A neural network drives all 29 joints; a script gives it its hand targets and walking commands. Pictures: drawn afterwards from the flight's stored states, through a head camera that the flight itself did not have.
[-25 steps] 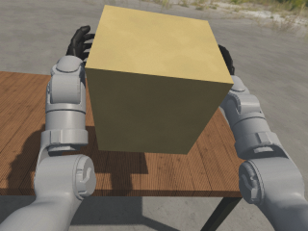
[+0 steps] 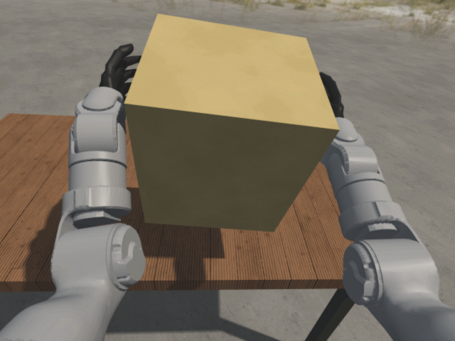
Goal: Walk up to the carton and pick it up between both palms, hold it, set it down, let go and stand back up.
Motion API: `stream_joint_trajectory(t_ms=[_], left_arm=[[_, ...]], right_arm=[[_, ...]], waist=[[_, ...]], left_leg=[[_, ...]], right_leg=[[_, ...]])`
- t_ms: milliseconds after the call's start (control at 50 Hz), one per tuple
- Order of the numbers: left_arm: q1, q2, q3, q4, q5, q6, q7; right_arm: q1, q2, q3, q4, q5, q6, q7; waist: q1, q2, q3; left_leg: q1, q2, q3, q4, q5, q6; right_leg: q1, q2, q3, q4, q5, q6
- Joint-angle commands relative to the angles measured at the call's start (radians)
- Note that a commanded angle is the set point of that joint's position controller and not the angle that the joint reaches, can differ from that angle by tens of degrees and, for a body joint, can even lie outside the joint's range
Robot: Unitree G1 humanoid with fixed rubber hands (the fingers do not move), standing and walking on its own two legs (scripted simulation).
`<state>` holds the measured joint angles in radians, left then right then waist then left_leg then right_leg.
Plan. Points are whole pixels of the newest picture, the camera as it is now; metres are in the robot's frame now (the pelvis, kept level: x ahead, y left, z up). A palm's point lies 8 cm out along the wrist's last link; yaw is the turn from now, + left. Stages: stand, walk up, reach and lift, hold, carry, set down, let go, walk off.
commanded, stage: set down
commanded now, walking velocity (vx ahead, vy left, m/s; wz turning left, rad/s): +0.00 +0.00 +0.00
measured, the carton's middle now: (221, 134) +0.43 -0.01 +0.22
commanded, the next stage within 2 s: none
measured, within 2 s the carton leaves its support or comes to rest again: neither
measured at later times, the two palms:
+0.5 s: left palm (126, 115) +0.45 +0.15 +0.24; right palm (319, 138) +0.40 -0.19 +0.22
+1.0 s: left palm (126, 123) +0.46 +0.16 +0.22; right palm (311, 149) +0.41 -0.18 +0.20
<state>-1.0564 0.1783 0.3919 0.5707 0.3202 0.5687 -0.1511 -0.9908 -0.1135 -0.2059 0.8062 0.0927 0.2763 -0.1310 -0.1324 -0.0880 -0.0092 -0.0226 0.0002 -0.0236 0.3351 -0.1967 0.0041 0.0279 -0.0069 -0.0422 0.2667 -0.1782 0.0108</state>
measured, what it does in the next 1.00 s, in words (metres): stands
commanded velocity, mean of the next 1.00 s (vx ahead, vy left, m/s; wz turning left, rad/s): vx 0.00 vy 0.00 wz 0.00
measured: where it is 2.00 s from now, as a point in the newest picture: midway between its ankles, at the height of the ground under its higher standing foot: outside the picture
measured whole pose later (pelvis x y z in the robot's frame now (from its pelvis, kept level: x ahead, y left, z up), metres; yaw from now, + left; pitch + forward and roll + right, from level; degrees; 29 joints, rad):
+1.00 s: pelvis +0.01 +0.01 +0.00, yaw +0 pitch -1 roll -1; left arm -1.07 0.19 0.39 0.86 0.29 0.35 -0.12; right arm -0.92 -0.02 -0.43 0.88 -0.14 0.14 -0.09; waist -0.12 -0.10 -0.02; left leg -0.11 -0.01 -0.02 0.33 -0.19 0.01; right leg -0.06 -0.02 -0.04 0.26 -0.17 0.02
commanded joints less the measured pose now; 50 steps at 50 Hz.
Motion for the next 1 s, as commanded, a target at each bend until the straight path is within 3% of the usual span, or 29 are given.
stream_joint_trajectory(t_ms=[0,40,100,120,140,160,180,200,240,260,300,340,380,440,480,520,540,560,620,640,700,720,740,760,800,860,920,940,980], left_arm=[[-0.45,-0.451,-0.226,0.017,-0.102,-0.026,-0.134],[-0.448,-0.429,-0.208,0.055,-0.091,-0.031,-0.134],[-0.433,-0.473,-0.248,0.011,-0.098,-0.04,-0.12],[-0.449,-0.463,-0.262,0.012,-0.109,-0.038,-0.117],[-0.41,-0.474,-0.241,0.04,-0.1,-0.035,-0.118],[-0.442,-0.477,-0.264,0.011,-0.11,-0.043,-0.113],[-0.436,-0.487,-0.289,-0.009,-0.124,-0.062,-0.109],[-0.466,-0.5,-0.327,-0.039,-0.144,-0.081,-0.098],[-0.462,-0.517,-0.352,-0.062,-0.159,-0.107,-0.074],[-0.483,-0.508,-0.341,-0.038,-0.159,-0.117,-0.066],[-0.463,-0.505,-0.283,0.074,-0.131,-0.115,-0.065],[-0.435,-0.495,-0.263,0.099,-0.116,-0.104,-0.069],[-0.47,-0.495,-0.306,0.053,-0.149,-0.116,-0.063],[-0.482,-0.518,-0.329,0.029,-0.174,-0.137,-0.052],[-0.493,-0.525,-0.321,0.07,-0.155,-0.144,-0.057],[-0.44,-0.485,-0.249,0.146,-0.118,-0.149,-0.072],[-0.423,-0.475,-0.203,0.203,-0.09,-0.15,-0.08],[-0.42,-0.451,-0.189,0.21,-0.082,-0.152,-0.081],[-0.417,-0.466,-0.191,0.178,-0.086,-0.168,-0.078],[-0.408,-0.476,-0.195,0.19,-0.092,-0.177,-0.081],[-0.481,-0.493,-0.236,0.135,-0.116,-0.212,-0.083],[-0.494,-0.482,-0.229,0.173,-0.113,-0.218,-0.082],[-0.5,-0.487,-0.248,0.167,-0.124,-0.222,-0.079],[-0.53,-0.485,-0.237,0.156,-0.119,-0.232,-0.076],[-0.536,-0.495,-0.256,0.166,-0.126,-0.246,-0.07],[-0.488,-0.511,-0.217,0.247,-0.107,-0.226,-0.073],[-0.461,-0.463,-0.177,0.293,-0.087,-0.225,-0.087],[-0.457,-0.479,-0.194,0.284,-0.096,-0.229,-0.083],[-0.472,-0.498,-0.183,0.298,-0.106,-0.231,-0.07]], right_arm=[[-0.668,0.377,0.155,-0.234,0.001,-0.083,0.109],[-0.659,0.375,0.129,-0.183,-0.016,-0.084,0.113],[-0.661,0.385,0.18,-0.244,0.005,-0.103,0.116],[-0.667,0.372,0.174,-0.238,0.018,-0.106,0.116],[-0.646,0.377,0.175,-0.238,0.005,-0.101,0.117],[-0.645,0.37,0.164,-0.23,-0.008,-0.117,0.12],[-0.677,0.391,0.19,-0.258,-0.007,-0.134,0.122],[-0.693,0.39,0.194,-0.291,-0.001,-0.156,0.123],[-0.676,0.399,0.218,-0.276,0.015,-0.171,0.13],[-0.675,0.403,0.211,-0.245,0.001,-0.173,0.131],[-0.655,0.405,0.172,-0.165,-0.018,-0.157,0.134],[-0.622,0.38,0.13,-0.134,-0.046,-0.145,0.146],[-0.643,0.36,0.125,-0.198,-0.046,-0.165,0.146],[-0.677,0.393,0.142,-0.229,-0.029,-0.176,0.138],[-0.649,0.412,0.128,-0.194,-0.058,-0.174,0.135],[-0.62,0.393,0.103,-0.157,-0.086,-0.168,0.14],[-0.601,0.425,0.109,-0.115,-0.105,-0.161,0.139],[-0.625,0.414,0.12,-0.143,-0.094,-0.165,0.142],[-0.657,0.44,0.163,-0.199,-0.068,-0.202,0.141],[-0.655,0.467,0.173,-0.197,-0.079,-0.201,0.138],[-0.634,0.472,0.145,-0.18,-0.114,-0.212,0.136],[-0.668,0.483,0.131,-0.166,-0.111,-0.216,0.136],[-0.647,0.459,0.107,-0.177,-0.135,-0.217,0.138],[-0.627,0.467,0.104,-0.151,-0.146,-0.215,0.138],[-0.592,0.456,0.064,-0.125,-0.169,-0.218,0.146],[-0.576,0.439,0.018,-0.093,-0.191,-0.203,0.152],[-0.57,0.415,-0.014,-0.091,-0.214,-0.198,0.144],[-0.598,0.428,-0.031,-0.094,-0.217,-0.209,0.148],[-0.597,0.438,-0.012,-0.104,-0.216,-0.219,0.156]], waist=[[-0.005,0.074,-0.313],[-0.025,0.064,-0.272],[-0.01,0.118,-0.343],[-0.021,0.143,-0.368],[-0.008,0.113,-0.299],[-0.021,0.14,-0.341],[-0.005,0.128,-0.388],[-0.013,0.15,-0.462],[0.009,0.16,-0.499],[0.009,0.156,-0.481],[0.024,0.145,-0.368],[0.015,0.142,-0.347],[-0.016,0.14,-0.444],[-0.019,0.147,-0.503],[-0.021,0.149,-0.487],[-0.001,0.083,-0.403],[0.027,0.073,-0.373],[0.034,0.065,-0.368],[0.055,0.077,-0.441],[0.057,0.063,-0.429],[0.012,0.076,-0.449],[0.021,0.087,-0.433],[0.002,0.101,-0.447],[0.022,0.106,-0.458],[-0.009,0.145,-0.492],[-0.014,0.124,-0.401],[-0.016,0.095,-0.379],[-0.016,0.131,-0.4],[0.001,0.132,-0.429]], left_leg=[[0.02,-0.043,0.083,-0.051,0.148,-0.009],[0.033,-0.038,0.084,-0.045,0.183,-0.017],[0.108,-0.04,0.075,-0.01,0.328,-0.035],[0.116,-0.041,0.071,0.002,0.356,-0.046],[0.089,-0.037,0.081,-0.007,0.345,-0.048],[0.099,-0.044,0.071,0.011,0.352,-0.055],[0.107,-0.038,0.071,0.009,0.363,-0.049],[0.133,-0.038,0.068,0.02,0.396,-0.058],[0.187,-0.034,0.063,0.051,0.493,-0.074],[0.191,-0.036,0.061,0.051,0.494,-0.074],[0.099,-0.027,0.071,0.004,0.342,-0.054],[0.078,-0.029,0.076,-0.017,0.272,-0.057],[0.126,-0.031,0.067,0.007,0.371,-0.061],[0.185,-0.033,0.056,0.051,0.494,-0.078],[0.142,-0.036,0.067,0.026,0.405,-0.065],[0.059,-0.034,0.08,-0.008,0.33,-0.049],[0.002,-0.038,0.087,-0.021,0.263,-0.029],[-0.013,-0.051,0.093,-0.033,0.268,-0.029],[-0.019,-0.052,0.091,-0.01,0.337,-0.032],[-0.055,-0.055,0.096,-0.012,0.304,-0.031],[-0.021,-0.055,0.086,-0.027,0.299,-0.041],[-0.011,-0.057,0.085,-0.025,0.278,-0.039],[0.021,-0.047,0.083,-0.017,0.274,-0.048],[0.017,-0.043,0.086,-0.027,0.262,-0.047],[0.082,-0.042,0.084,-0.006,0.313,-0.062],[0.074,-0.03,0.089,-0.009,0.312,-0.066],[0.044,-0.033,0.09,-0.021,0.292,-0.044],[0.063,-0.031,0.088,-0.016,0.303,-0.061],[0.098,-0.027,0.095,0.007,0.387,-0.074]], right_leg=[[0.089,0.033,-0.041,0.0,0.21,0.025],[0.062,0.039,-0.048,0.0,0.221,0.026],[0.058,0.048,-0.044,0.001,0.3,0.021],[0.06,0.048,-0.053,0.009,0.316,0.024],[0.056,0.054,-0.061,0.005,0.312,0.028],[0.055,0.054,-0.066,0.013,0.308,0.019],[0.046,0.062,-0.058,0.016,0.306,0.018],[0.039,0.059,-0.072,0.021,0.317,0.021],[0.008,0.074,-0.066,0.016,0.336,0.01],[-0.005,0.071,-0.068,0.016,0.326,0.014],[-0.001,0.05,-0.063,-0.009,0.256,0.012],[-0.009,0.044,-0.065,-0.001,0.229,0.016],[-0.022,0.054,-0.076,0.012,0.284,0.018],[-0.008,0.067,-0.077,0.025,0.389,0.018],[0.012,0.053,-0.067,0.019,0.372,0.019],[0.058,0.047,-0.057,0.016,0.371,0.023],[0.09,0.033,-0.035,0.023,0.38,0.032],[0.127,0.025,-0.037,0.042,0.438,0.05],[0.194,0.033,-0.036,0.062,0.516,0.053],[0.193,0.023,-0.031,0.056,0.529,0.055],[0.144,0.028,-0.045,0.047,0.488,0.049],[0.118,0.024,-0.046,0.037,0.454,0.052],[0.083,0.023,-0.06,0.04,0.425,0.053],[0.079,0.024,-0.052,0.039,0.398,0.054],[0.024,0.025,-0.077,0.033,0.398,0.039],[0.001,0.035,-0.073,0.02,0.34,0.03],[0.009,0.029,-0.07,0.021,0.378,0.039],[-0.002,0.037,-0.084,0.024,0.362,0.034],[-0.019,0.049,-0.082,0.026,0.394,0.034]])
